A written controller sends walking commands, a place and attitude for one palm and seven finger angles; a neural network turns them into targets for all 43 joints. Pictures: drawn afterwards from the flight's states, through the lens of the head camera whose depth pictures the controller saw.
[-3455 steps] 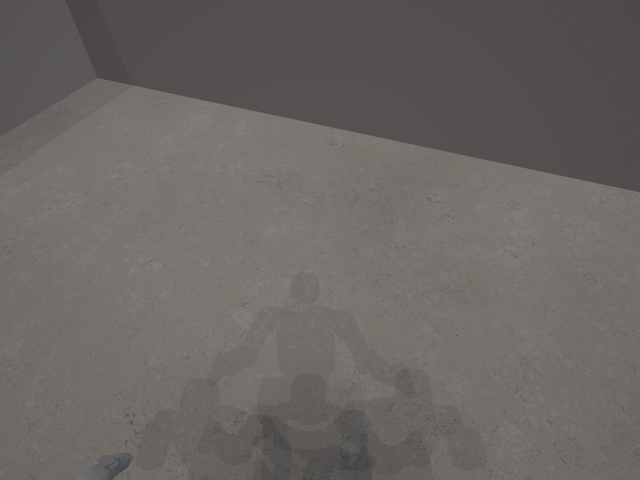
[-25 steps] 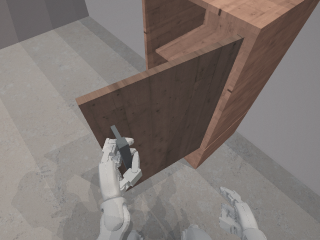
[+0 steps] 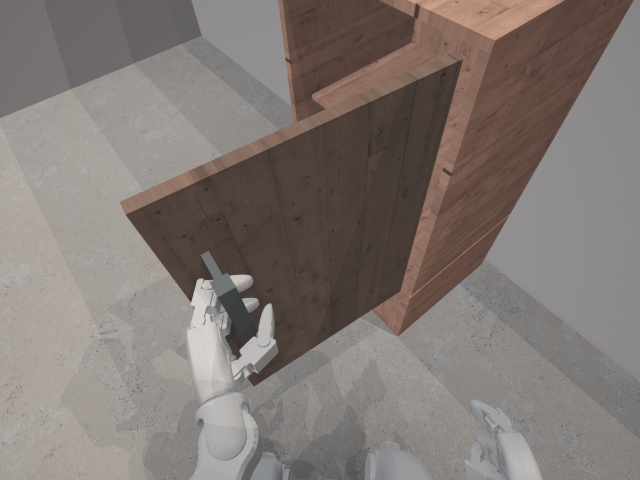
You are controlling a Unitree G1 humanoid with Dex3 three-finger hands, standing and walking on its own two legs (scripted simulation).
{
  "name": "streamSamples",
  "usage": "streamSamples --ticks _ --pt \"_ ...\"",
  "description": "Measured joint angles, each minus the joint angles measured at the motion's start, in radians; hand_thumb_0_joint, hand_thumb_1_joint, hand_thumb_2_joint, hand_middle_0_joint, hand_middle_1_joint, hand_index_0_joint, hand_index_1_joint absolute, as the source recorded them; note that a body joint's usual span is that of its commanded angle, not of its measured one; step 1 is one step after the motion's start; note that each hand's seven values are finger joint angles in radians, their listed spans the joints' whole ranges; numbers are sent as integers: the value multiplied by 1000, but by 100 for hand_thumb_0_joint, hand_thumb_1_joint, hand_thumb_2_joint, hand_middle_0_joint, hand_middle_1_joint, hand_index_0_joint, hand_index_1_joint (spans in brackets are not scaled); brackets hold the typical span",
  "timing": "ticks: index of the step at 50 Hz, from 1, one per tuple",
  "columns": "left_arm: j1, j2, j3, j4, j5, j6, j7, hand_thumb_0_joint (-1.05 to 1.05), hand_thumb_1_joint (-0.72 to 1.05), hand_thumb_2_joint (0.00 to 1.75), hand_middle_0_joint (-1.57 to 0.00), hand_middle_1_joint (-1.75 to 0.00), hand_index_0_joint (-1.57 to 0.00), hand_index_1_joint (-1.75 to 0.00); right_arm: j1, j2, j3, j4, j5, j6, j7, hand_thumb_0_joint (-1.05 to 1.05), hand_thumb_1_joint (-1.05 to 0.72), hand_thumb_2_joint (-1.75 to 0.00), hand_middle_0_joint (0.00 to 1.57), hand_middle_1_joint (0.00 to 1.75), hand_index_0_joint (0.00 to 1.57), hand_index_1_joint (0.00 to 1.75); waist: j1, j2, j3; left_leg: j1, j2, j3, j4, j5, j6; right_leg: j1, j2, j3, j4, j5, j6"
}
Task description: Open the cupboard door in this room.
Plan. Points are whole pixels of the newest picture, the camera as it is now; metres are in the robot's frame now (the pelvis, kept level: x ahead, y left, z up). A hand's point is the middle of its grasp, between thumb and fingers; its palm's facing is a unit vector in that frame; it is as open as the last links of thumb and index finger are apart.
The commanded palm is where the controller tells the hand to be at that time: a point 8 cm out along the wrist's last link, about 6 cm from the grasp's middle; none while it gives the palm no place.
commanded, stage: open thumb and fingers to let go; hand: left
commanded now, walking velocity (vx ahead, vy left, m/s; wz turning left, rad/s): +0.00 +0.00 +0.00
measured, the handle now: (230, 299) +0.33 +0.13 +0.04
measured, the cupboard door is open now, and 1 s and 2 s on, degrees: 84 86 86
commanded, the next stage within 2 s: slide the hand sideways off the handle in 0.58 s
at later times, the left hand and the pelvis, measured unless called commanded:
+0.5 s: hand (260, 332) +0.29 +0.08 +0.04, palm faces +0.29 -0.96 -0.02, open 14.6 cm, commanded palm +0.24 +0.13 +0.03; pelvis -0.02 +0.03 +0.00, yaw -1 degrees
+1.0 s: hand (245, 365) +0.25 +0.09 +0.04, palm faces -0.17 -0.98 +0.06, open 16.1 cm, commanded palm +0.22 +0.15 +0.03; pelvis -0.02 +0.07 +0.00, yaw -2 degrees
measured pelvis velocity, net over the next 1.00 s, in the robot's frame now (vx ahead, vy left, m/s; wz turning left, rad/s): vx -0.02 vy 0.07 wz -0.04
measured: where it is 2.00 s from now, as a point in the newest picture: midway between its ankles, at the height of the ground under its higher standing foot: outside the picture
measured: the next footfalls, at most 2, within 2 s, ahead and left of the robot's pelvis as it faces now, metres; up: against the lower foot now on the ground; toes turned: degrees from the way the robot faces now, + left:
none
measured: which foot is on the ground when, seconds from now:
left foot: down 0.00-1.00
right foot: down 0.00-1.00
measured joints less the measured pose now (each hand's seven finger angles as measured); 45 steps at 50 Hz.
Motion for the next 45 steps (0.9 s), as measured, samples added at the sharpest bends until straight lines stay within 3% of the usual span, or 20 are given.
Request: streamSamples --ticks 11,16,26,35,37,40,43,45 --pt "-102 20 34 94 -38 -35 -17 0 -11 47 -32 -123 -33 -124 -7 -2 -1 11 8 -8 -7 1 -91 -90 20 30 20 30 -10 4 13 -12 -4 5 8 18 10 -11 -2 8 0 27 3" --pt "-134 13 28 132 -34 -38 -6 0 -33 37 -30 -117 -31 -117 -9 2 5 7 8 -7 -3 1 -91 -90 20 30 20 30 -7 3 12 -14 -7 11 11 22 13 -11 -4 14 -3 36 12" --pt "-145 -9 -37 162 20 -34 36 -1 -48 31 -26 -82 -27 -83 -8 20 16 -9 -1 -5 10 1 -91 -90 20 30 20 30 -1 -2 2 -13 -12 28 27 12 35 -6 -7 32 -8 45 38" --pt "-145 -2 -75 157 26 -9 38 -1 -49 30 -37 -60 -36 -65 -12 30 28 -16 -5 -1 20 1 -91 -90 20 30 20 30 4 1 -1 -13 -15 40 41 4 55 -1 -9 45 -11 51 58" --pt "-130 19 -71 136 36 -14 -30 -1 -49 30 -36 -56 -34 -61 -9 27 35 -24 -2 -5 24 1 -91 -90 20 30 20 30 0 0 3 -17 -20 42 46 4 61 -5 -14 47 -5 50 62" --pt "-114 109 -72 105 26 -42 -238 -1 -49 30 -31 -48 -26 -52 10 14 37 -45 12 -6 19 1 -91 -90 20 30 20 30 5 1 10 -26 -27 41 62 -1 68 -10 -22 46 9 45 67" --pt "-107 175 -89 69 -52 -42 -415 -2 -49 30 -25 -42 -19 -44 22 -7 36 -63 39 -11 12 1 -91 -90 20 30 20 30 7 16 24 -25 -30 39 77 -8 75 -4 -24 45 15 42 74" --pt "-94 169 -91 46 -116 -25 -473 -2 -50 30 -22 -38 -17 -40 26 -18 36 -75 56 -14 6 1 -91 -90 20 30 20 30 6 25 33 -18 -29 44 77 -10 80 4 -24 49 10 44 81"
